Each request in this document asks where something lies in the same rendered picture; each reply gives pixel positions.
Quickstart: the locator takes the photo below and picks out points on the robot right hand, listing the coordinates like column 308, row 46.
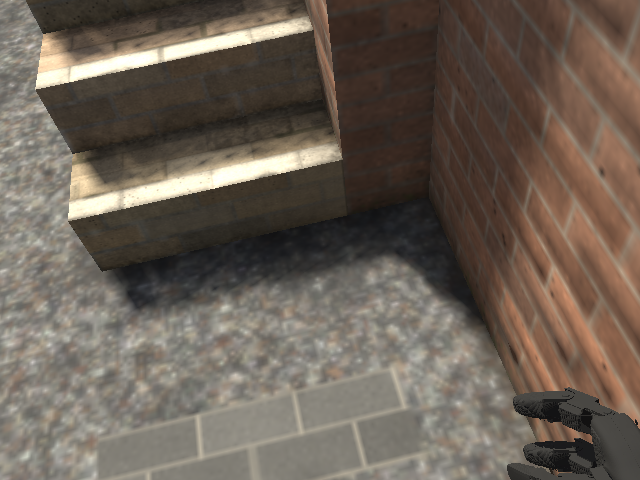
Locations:
column 614, row 454

